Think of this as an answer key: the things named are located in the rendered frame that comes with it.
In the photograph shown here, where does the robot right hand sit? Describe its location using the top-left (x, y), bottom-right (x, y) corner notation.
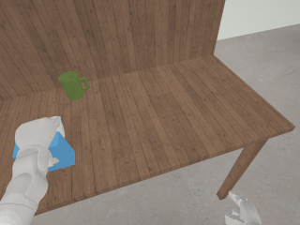
top-left (225, 190), bottom-right (262, 225)

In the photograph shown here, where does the robot left hand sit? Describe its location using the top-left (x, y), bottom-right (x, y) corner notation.
top-left (15, 116), bottom-right (65, 168)

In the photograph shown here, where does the left robot forearm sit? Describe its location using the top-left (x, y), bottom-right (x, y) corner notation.
top-left (0, 144), bottom-right (50, 225)

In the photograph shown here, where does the sponge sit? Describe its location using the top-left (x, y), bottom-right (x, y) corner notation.
top-left (12, 131), bottom-right (75, 172)

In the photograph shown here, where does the table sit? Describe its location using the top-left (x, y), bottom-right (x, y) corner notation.
top-left (0, 0), bottom-right (295, 216)

